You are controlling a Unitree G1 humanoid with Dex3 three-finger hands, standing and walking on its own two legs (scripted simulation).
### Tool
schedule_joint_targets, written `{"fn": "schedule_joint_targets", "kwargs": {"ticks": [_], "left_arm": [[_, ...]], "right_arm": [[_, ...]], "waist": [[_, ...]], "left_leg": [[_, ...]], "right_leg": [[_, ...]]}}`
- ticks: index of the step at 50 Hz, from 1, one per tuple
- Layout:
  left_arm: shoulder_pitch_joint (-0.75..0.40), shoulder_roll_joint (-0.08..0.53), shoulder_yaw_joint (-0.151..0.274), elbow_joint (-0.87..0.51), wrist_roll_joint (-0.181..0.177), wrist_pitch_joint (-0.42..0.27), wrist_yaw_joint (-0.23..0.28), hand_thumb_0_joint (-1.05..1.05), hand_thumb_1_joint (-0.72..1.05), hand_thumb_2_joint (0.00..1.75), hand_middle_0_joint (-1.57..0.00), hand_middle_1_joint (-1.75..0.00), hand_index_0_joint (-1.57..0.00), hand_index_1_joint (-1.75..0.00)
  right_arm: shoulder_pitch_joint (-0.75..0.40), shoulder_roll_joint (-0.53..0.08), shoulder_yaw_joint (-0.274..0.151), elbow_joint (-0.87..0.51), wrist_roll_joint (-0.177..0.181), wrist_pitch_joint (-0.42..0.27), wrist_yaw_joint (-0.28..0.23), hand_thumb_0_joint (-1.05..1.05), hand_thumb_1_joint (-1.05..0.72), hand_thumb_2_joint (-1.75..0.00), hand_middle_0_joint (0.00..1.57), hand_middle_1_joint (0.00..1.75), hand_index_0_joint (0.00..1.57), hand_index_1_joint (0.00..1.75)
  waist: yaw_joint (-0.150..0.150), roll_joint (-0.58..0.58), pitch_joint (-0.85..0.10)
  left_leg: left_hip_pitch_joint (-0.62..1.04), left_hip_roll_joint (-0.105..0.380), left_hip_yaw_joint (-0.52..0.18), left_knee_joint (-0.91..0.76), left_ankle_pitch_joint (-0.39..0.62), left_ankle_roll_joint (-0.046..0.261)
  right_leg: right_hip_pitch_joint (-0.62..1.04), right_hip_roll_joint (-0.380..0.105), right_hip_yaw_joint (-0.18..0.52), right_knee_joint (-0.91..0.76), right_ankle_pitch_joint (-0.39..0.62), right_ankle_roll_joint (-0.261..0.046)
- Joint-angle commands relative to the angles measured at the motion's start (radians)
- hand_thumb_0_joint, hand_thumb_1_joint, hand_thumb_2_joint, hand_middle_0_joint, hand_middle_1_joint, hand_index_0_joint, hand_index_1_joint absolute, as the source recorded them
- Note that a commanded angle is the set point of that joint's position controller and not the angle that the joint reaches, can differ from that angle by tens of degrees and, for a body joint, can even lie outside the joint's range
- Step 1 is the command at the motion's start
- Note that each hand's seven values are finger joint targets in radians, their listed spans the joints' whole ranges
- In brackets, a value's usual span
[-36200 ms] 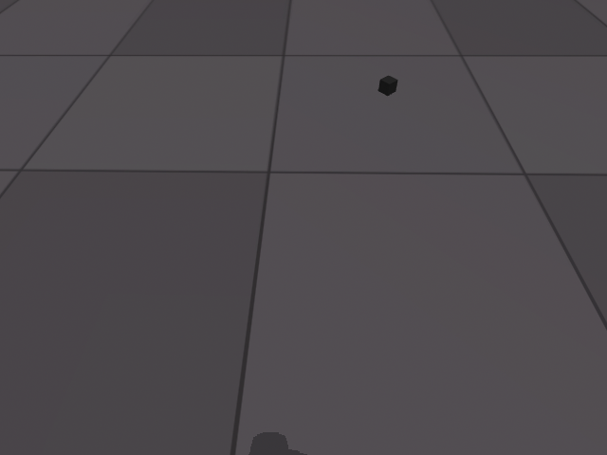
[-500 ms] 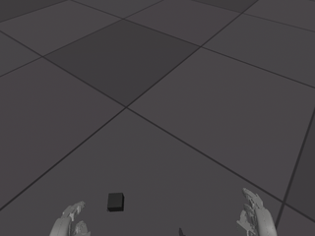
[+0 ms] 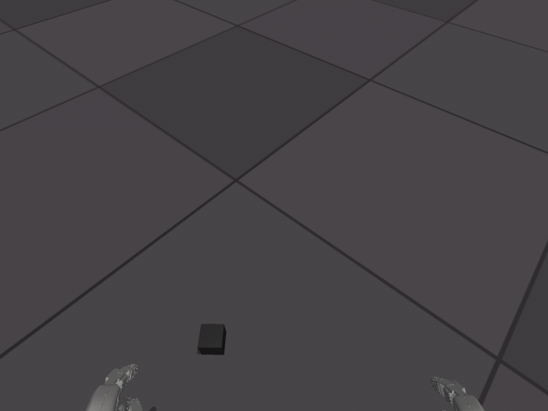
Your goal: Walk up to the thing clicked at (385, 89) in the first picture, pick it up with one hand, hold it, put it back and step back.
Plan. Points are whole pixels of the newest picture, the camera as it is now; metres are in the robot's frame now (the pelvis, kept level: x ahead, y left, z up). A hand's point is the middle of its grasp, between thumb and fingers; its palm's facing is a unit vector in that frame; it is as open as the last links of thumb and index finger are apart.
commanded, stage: stand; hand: left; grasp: from above
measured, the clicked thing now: (212, 339) +0.45 +0.23 -0.71
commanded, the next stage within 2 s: none
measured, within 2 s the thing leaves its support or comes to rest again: neither
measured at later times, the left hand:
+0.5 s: hand out of the picture +0.03 +0.25 -0.13, palm faces +0.06 -0.95 -0.32, open 7.4 cm
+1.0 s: hand out of the picture +0.04 +0.23 -0.13, palm faces +0.04 -0.94 -0.33, open 7.4 cm
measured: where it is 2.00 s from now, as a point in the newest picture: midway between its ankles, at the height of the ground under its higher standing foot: outside the picture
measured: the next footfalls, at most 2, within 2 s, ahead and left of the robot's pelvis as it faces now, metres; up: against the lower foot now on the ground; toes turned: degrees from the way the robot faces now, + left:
none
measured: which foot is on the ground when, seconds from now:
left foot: down 0.00-1.00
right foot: down 0.00-1.00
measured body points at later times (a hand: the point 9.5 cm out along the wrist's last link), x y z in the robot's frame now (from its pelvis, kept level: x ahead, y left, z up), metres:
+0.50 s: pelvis +0.00 +0.01 +0.03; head -0.01 +0.01 +0.48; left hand +0.03 +0.30 -0.11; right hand +0.07 -0.26 -0.11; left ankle +0.01 +0.10 -0.71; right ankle +0.01 -0.13 -0.71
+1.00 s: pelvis -0.01 -0.01 +0.04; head -0.01 -0.01 +0.49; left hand +0.04 +0.28 -0.10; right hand +0.05 -0.29 -0.11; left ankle +0.01 +0.10 -0.71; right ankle +0.01 -0.13 -0.71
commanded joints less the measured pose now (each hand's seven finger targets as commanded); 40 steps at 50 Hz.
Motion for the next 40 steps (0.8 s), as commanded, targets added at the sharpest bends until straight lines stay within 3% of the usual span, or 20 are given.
{"fn": "schedule_joint_targets", "kwargs": {"ticks": [1,2,4,7,9,10,16,22,25,27,29,34,39,40], "left_arm": [[-0.054,0.138,0.057,0.051,0.001,-0.078,0.014,0.0,0.9,0.9,-0.2,-0.3,-0.2,-0.3],[-0.065,0.137,0.057,0.081,-0.002,-0.083,0.013,0.0,0.9,0.9,-0.2,-0.3,-0.2,-0.3],[-0.053,0.134,0.055,0.142,-0.004,-0.088,0.013,0.0,0.9,0.9,-0.2,-0.3,-0.2,-0.3],[-0.062,0.15,0.055,0.22,-0.008,-0.093,0.016,0.0,0.9,0.9,-0.2,-0.3,-0.2,-0.3],[-0.065,0.145,0.05,0.264,-0.014,-0.09,0.016,0.0,0.9,0.9,-0.2,-0.3,-0.2,-0.3],[-0.06,0.149,0.05,0.282,-0.015,-0.09,0.016,0.0,0.9,0.9,-0.2,-0.3,-0.2,-0.3],[-0.061,0.167,0.042,0.384,-0.014,-0.09,0.017,0.0,0.9,0.9,-0.2,-0.3,-0.2,-0.3],[-0.065,0.17,0.036,0.437,-0.017,-0.091,0.014,0.0,0.9,0.9,-0.2,-0.3,-0.2,-0.3],[-0.069,0.18,0.034,0.457,-0.014,-0.089,0.013,0.0,0.9,0.9,-0.2,-0.3,-0.2,-0.3],[-0.073,0.176,0.031,0.464,-0.015,-0.093,0.013,0.0,0.9,0.9,-0.2,-0.3,-0.2,-0.3],[-0.072,0.189,0.034,0.468,-0.017,-0.094,0.013,0.0,0.9,0.9,-0.2,-0.3,-0.2,-0.3],[-0.078,0.192,0.03,0.483,-0.019,-0.096,0.01,0.0,0.9,0.9,-0.2,-0.3,-0.2,-0.3],[-0.092,0.203,0.029,0.485,-0.019,-0.102,0.008,0.0,0.9,0.9,-0.2,-0.3,-0.2,-0.3],[-0.095,0.205,0.03,0.488,-0.019,-0.101,0.009,0.0,0.9,0.9,-0.2,-0.3,-0.2,-0.3]], "right_arm": [[-0.041,-0.15,-0.06,-0.036,0.008,-0.024,0.001,0.0,-0.9,-0.9,0.2,0.3,0.2,0.3],[-0.036,-0.149,-0.058,-0.022,0.011,-0.021,0.0,0.0,-0.9,-0.9,0.2,0.3,0.2,0.3],[-0.051,-0.158,-0.057,0.006,0.013,-0.011,-0.004,0.0,-0.9,-0.9,0.2,0.3,0.2,0.3],[-0.051,-0.164,-0.058,0.05,0.02,-0.001,-0.011,0.0,-0.9,-0.9,0.2,0.3,0.2,0.3],[-0.037,-0.174,-0.058,0.085,0.023,0.005,-0.014,0.0,-0.9,-0.9,0.2,0.3,0.2,0.3],[-0.042,-0.182,-0.059,0.097,0.024,0.003,-0.016,0.0,-0.9,-0.9,0.2,0.3,0.2,0.3],[-0.047,-0.184,-0.057,0.163,0.035,0.015,-0.017,0.0,-0.9,-0.9,0.2,0.3,0.2,0.3],[-0.051,-0.191,-0.056,0.202,0.037,0.017,-0.015,0.0,-0.9,-0.9,0.2,0.3,0.2,0.3],[-0.059,-0.194,-0.056,0.213,0.038,0.022,-0.013,0.0,-0.9,-0.9,0.2,0.3,0.2,0.3],[-0.065,-0.196,-0.053,0.218,0.037,0.025,-0.009,0.0,-0.9,-0.9,0.2,0.3,0.2,0.3],[-0.066,-0.199,-0.052,0.222,0.038,0.022,-0.009,0.0,-0.9,-0.9,0.2,0.3,0.2,0.3],[-0.065,-0.2,-0.047,0.237,0.04,0.023,-0.006,0.0,-0.9,-0.9,0.2,0.3,0.2,0.3],[-0.074,-0.203,-0.042,0.241,0.043,0.022,-0.004,0.0,-0.9,-0.9,0.2,0.3,0.2,0.3],[-0.068,-0.208,-0.042,0.244,0.042,0.023,-0.003,0.0,-0.9,-0.9,0.2,0.3,0.2,0.3]], "waist": [[0.002,0.04,-0.07],[-0.004,0.038,-0.072],[0.005,0.039,-0.038],[-0.003,0.016,-0.038],[-0.008,0.047,-0.005],[-0.005,0.063,-0.025],[-0.007,0.027,0.022],[-0.007,0.03,0.03],[-0.008,0.02,0.061],[-0.009,0.023,0.071],[-0.007,0.029,0.04],[-0.012,0.035,0.067],[-0.013,0.015,0.041],[-0.019,0.033,0.053]], "left_leg": [[0.117,0.085,-0.119,-0.225,0.223,0.032],[0.126,0.093,-0.128,-0.251,0.259,0.029],[0.118,0.101,-0.141,-0.301,0.227,0.028],[0.182,0.1,-0.128,-0.334,0.301,0.018],[0.189,0.111,-0.141,-0.389,0.276,0.014],[0.226,0.12,-0.143,-0.401,0.326,0.012],[0.248,0.121,-0.139,-0.466,0.28,0.002],[0.273,0.127,-0.136,-0.498,0.272,-0.001],[0.249,0.125,-0.144,-0.523,0.175,-0.002],[0.221,0.123,-0.14,-0.52,0.162,0.002],[0.254,0.128,-0.14,-0.52,0.195,0.004],[0.239,0.13,-0.141,-0.526,0.164,0.001],[0.271,0.132,-0.128,-0.507,0.237,0.001],[0.247,0.131,-0.129,-0.516,0.201,0.001]], "right_leg": [[0.102,-0.061,0.089,-0.212,0.164,-0.035],[0.134,-0.059,0.083,-0.213,0.197,-0.034],[0.174,-0.06,0.077,-0.262,0.199,-0.03],[0.217,-0.073,0.08,-0.305,0.257,-0.032],[0.23,-0.066,0.069,-0.326,0.227,-0.026],[0.247,-0.069,0.066,-0.331,0.252,-0.024],[0.28,-0.079,0.066,-0.398,0.241,-0.017],[0.29,-0.087,0.067,-0.429,0.247,-0.015],[0.271,-0.083,0.066,-0.448,0.189,-0.014],[0.286,-0.086,0.068,-0.46,0.185,-0.012],[0.293,-0.093,0.074,-0.459,0.213,-0.017],[0.279,-0.091,0.074,-0.472,0.18,-0.017],[0.286,-0.102,0.086,-0.486,0.201,-0.022],[0.287,-0.096,0.082,-0.485,0.188,-0.018]]}}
